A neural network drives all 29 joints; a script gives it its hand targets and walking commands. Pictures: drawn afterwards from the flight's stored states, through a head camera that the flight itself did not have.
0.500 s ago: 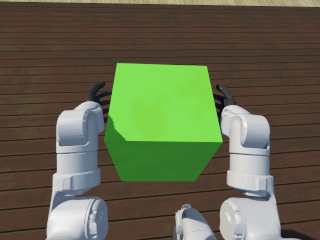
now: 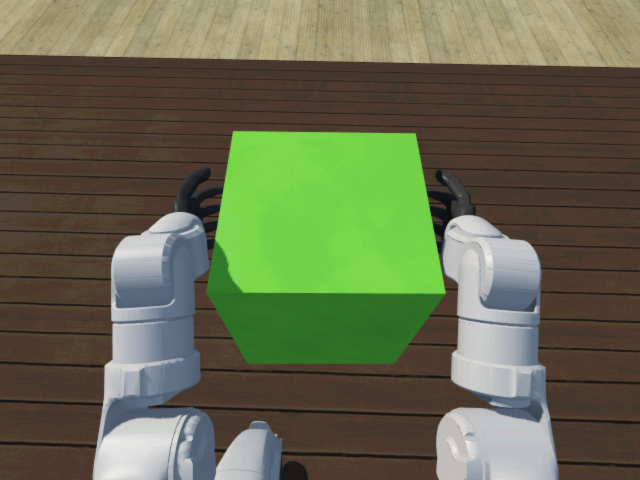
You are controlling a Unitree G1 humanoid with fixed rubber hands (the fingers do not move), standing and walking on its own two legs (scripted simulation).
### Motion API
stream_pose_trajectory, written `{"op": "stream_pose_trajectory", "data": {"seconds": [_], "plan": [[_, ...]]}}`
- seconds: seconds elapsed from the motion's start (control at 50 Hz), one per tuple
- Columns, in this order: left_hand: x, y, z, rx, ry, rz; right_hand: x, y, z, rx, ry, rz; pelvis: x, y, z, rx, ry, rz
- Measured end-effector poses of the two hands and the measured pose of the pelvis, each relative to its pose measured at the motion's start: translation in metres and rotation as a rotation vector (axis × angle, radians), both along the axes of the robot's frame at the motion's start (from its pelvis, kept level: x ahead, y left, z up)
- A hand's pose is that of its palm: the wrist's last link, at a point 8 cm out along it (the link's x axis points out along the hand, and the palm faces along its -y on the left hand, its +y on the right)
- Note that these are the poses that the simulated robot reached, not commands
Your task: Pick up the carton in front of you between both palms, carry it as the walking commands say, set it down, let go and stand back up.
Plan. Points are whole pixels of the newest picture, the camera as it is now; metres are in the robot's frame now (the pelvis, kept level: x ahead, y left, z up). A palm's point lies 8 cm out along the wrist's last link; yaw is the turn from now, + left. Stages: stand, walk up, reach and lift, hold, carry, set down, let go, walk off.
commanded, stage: carry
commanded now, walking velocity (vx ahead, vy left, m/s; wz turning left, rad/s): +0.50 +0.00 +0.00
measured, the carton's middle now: (322, 260) +0.38 +0.02 +0.03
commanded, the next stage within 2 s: none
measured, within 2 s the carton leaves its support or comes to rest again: neither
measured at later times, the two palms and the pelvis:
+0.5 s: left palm (254, 90) +0.67 +0.15 +0.07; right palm (439, 99) +0.66 -0.15 +0.07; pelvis +0.31 +0.03 -0.03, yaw -1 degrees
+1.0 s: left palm (272, 6) +0.95 +0.15 +0.06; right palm (417, 9) +0.97 -0.14 +0.06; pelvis +0.60 -0.01 -0.05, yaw +0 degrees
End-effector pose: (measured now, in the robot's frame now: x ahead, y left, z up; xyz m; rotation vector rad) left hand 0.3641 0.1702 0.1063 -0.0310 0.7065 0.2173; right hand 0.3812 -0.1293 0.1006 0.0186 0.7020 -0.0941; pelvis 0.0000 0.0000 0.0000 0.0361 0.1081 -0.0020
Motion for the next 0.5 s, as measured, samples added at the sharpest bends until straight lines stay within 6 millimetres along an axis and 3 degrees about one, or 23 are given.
{"op": "stream_pose_trajectory", "data": {"seconds": [0.08, 0.18, 0.26, 0.32, 0.5], "plan": [[0.06, 0.004, 0.0, -0.001, -0.024, -0.022, 0.053, 0.004, 0.001, -0.002, -0.024, -0.021, 0.06, 0.01, -0.012, -0.022, -0.006, -0.008], [0.138, 0.003, -0.024, -0.028, -0.013, -0.11, 0.115, 0.004, -0.015, -0.058, -0.012, -0.053, 0.136, 0.023, -0.039, -0.034, -0.037, -0.024], [0.178, -0.008, -0.047, -0.008, 0.092, -0.169, 0.142, -0.006, -0.039, -0.06, 0.094, -0.089, 0.177, 0.033, -0.034, -0.05, -0.035, -0.02], [0.207, -0.014, -0.053, -0.003, 0.125, -0.19, 0.164, -0.012, -0.046, -0.055, 0.127, -0.108, 0.206, 0.037, -0.028, -0.061, -0.028, -0.025], [0.31, -0.021, -0.04, -0.028, 0.02, -0.153, 0.275, -0.02, -0.027, -0.043, 0.023, -0.11, 0.306, 0.027, -0.026, -0.06, -0.008, -0.016]]}}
